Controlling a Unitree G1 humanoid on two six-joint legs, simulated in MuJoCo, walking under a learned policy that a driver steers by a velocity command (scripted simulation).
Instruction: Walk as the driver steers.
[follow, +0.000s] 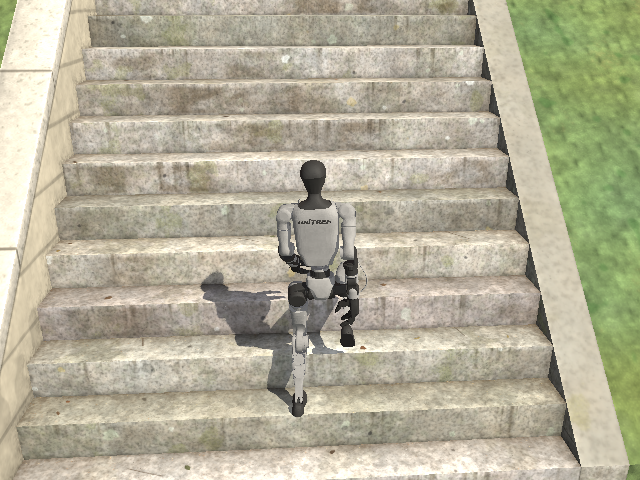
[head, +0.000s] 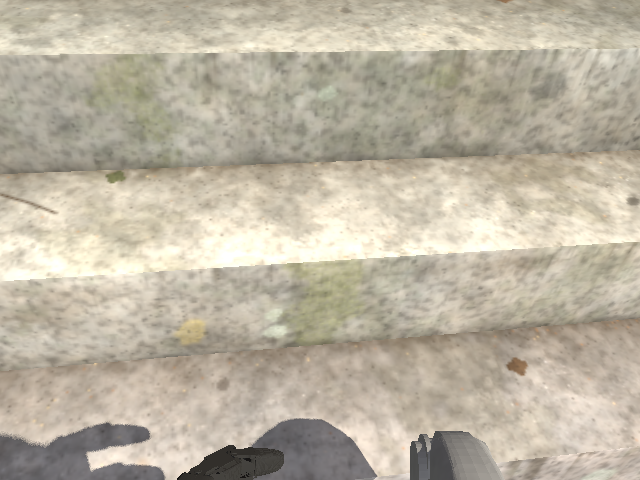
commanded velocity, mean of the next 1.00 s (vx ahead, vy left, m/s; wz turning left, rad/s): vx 0.50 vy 0.00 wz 0.27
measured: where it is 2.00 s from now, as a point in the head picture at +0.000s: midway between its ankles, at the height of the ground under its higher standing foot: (284, 43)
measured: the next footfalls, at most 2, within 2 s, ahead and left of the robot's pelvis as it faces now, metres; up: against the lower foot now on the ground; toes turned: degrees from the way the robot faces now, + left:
right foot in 0.20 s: +0.28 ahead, -0.21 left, +0.20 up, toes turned +0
left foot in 0.76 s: +0.50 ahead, +0.14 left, +0.41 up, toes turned +27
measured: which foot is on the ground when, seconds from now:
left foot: down 0.00-0.20, up 0.22-0.74, down 0.76-1.00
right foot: up 0.00-0.18, down 0.20-0.80, up 0.82-1.00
